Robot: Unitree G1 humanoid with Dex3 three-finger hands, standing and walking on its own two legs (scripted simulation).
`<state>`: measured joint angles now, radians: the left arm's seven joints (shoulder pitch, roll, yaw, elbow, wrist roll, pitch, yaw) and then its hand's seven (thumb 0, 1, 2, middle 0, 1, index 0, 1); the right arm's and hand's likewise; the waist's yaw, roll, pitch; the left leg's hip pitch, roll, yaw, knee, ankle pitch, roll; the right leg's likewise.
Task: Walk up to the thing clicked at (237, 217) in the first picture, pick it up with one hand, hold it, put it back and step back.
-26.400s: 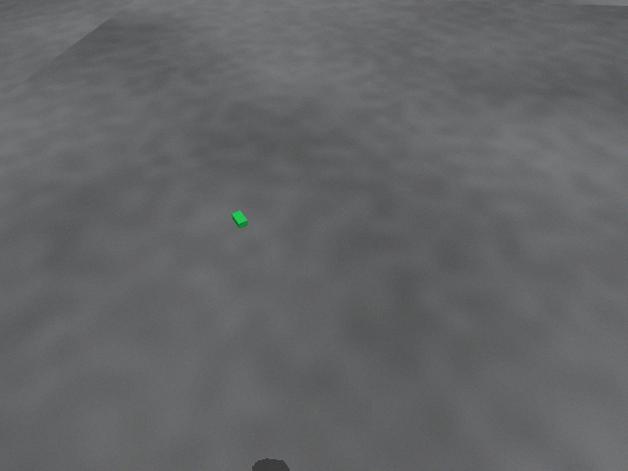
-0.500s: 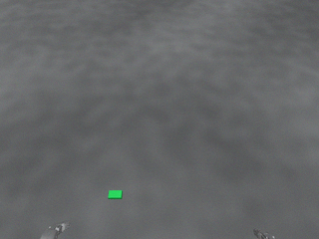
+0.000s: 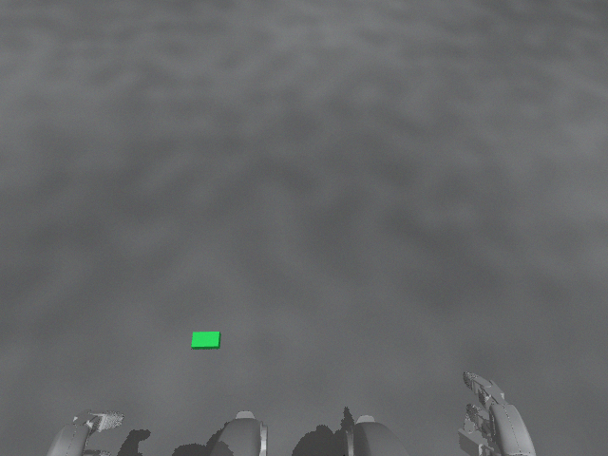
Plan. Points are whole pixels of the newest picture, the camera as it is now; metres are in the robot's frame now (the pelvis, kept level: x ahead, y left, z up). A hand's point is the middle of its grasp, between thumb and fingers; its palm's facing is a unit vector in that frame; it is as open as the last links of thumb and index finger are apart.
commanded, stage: rise first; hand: left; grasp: from above
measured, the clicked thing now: (206, 340) +0.44 +0.28 -0.68
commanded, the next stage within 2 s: none
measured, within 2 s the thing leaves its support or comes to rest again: neither
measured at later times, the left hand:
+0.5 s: hand (122, 442) +0.17 +0.30 -0.26, palm faces -0.38 -0.69 -0.62, open 12.8 cm
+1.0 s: hand (153, 382) +0.29 +0.33 -0.43, palm faces -0.51 -0.23 -0.83, open 12.2 cm
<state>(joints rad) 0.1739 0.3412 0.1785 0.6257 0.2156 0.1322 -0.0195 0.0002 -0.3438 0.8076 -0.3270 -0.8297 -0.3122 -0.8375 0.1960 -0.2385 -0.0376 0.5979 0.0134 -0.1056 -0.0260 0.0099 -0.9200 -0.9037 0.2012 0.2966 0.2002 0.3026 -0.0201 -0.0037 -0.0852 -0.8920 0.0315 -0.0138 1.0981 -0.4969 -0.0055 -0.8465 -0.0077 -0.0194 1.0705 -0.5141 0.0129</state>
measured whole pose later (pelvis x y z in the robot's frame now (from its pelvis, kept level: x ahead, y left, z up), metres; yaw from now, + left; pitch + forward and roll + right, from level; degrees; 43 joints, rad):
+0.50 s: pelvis -0.03 +0.00 -0.12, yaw +0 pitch +30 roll -2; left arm 0.04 0.47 0.18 0.62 0.48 -0.04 -0.02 0.00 -0.34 0.76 -0.39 -0.78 -0.37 -0.79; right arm 0.10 -0.28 -0.04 0.57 0.00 -0.19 0.02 0.01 -0.96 -0.92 0.20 0.30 0.20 0.30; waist -0.02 -0.01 -0.18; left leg -1.48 0.03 -0.04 1.61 -0.64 -0.01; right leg -1.43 -0.01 -0.03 1.59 -0.68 0.01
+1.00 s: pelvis -0.09 +0.00 -0.30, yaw -5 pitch +33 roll -6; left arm -0.55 0.74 0.24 1.04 0.99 -0.38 0.09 0.00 -0.24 0.75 -0.41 -0.73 -0.41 -0.73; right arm 0.11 -0.28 -0.03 0.74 -0.06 -0.07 0.08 0.01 -0.94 -0.91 0.20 0.30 0.20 0.30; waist -0.05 -0.01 -0.08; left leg -2.13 0.04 -0.11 2.20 -0.64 -0.01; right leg -2.06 0.02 -0.07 2.16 -0.67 0.01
